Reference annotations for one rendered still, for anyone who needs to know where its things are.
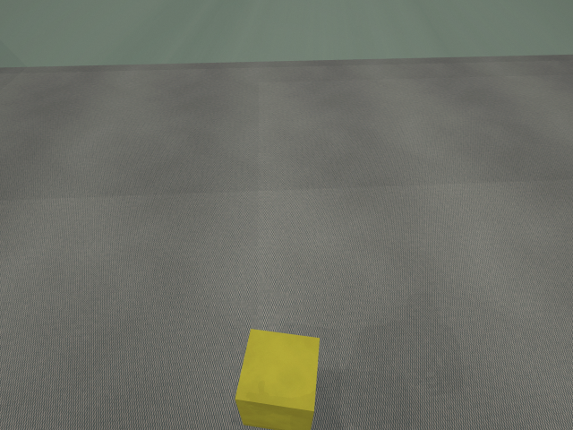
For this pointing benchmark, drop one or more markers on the carton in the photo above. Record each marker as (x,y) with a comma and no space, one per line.
(277,384)

